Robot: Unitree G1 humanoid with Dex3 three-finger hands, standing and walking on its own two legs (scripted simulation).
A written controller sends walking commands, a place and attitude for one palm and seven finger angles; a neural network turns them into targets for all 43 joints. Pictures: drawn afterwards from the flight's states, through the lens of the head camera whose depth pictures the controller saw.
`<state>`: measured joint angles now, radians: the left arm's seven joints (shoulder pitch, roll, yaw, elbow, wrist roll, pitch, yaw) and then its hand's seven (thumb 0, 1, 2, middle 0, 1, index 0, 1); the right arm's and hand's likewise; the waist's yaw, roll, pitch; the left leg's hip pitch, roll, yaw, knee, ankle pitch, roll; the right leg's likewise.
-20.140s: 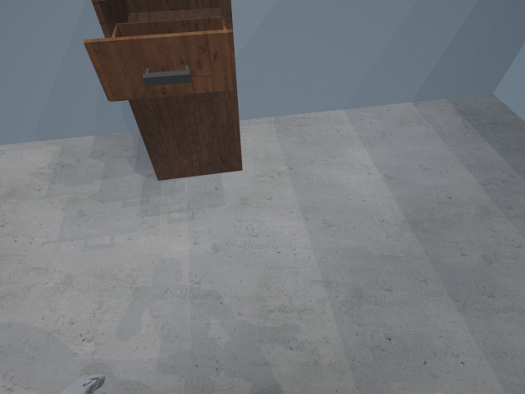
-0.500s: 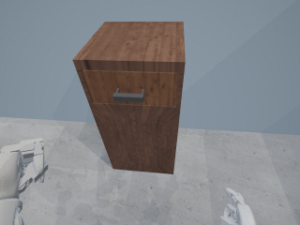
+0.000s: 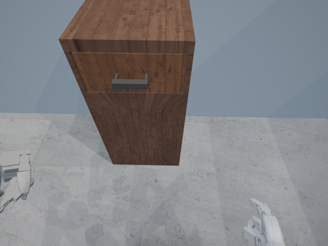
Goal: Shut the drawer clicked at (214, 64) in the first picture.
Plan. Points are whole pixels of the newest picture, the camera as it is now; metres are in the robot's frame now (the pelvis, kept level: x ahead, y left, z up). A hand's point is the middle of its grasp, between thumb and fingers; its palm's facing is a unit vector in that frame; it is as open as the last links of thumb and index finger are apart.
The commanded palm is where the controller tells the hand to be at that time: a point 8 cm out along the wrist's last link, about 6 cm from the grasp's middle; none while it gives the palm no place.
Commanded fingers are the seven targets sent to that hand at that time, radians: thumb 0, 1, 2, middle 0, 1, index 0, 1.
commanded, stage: step back with the hand held close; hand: left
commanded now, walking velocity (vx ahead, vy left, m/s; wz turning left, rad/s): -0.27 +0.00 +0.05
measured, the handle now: (130, 80) +0.66 +0.17 -0.01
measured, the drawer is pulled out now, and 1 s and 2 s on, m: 0.00 0.00 0.00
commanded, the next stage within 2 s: stop stepping back and stand still in 1.00 s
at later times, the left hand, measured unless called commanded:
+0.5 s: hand (13, 220) +0.13 +0.23 +0.16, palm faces +0.39 -0.78 -0.49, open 3.2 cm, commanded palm +0.06 +0.27 +0.18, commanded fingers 0.00 0.90 0.90 -1.40 -1.60 -1.40 -1.60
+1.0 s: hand out of the picture +0.08 +0.20 +0.17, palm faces +0.24 -0.83 -0.50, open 3.2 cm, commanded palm +0.00 +0.26 +0.18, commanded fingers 0.00 0.90 0.90 -1.40 -1.60 -1.40 -1.60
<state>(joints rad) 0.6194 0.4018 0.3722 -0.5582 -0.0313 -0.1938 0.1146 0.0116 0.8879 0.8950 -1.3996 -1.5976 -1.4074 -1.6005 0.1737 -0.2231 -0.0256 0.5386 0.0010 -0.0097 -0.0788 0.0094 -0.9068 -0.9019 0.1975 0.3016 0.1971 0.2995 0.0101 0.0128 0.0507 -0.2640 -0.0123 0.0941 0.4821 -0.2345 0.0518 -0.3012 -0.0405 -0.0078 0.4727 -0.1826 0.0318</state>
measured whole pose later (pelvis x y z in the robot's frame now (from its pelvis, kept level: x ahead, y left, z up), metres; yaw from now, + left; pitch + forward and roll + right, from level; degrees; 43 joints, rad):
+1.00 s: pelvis -0.12 -0.02 -0.01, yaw +0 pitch +3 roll -3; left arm 0.60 0.46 0.39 -0.63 -0.03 -0.33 0.08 0.01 0.89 0.90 -1.40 -1.60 -1.41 -1.60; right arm 0.12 -0.18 0.00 0.58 0.00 -0.08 -0.06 0.01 -0.90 -0.90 0.20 0.30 0.20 0.30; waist -0.01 0.00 0.05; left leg -0.49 0.07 0.04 0.44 0.00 0.03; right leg -0.18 0.11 0.04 0.45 -0.32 -0.02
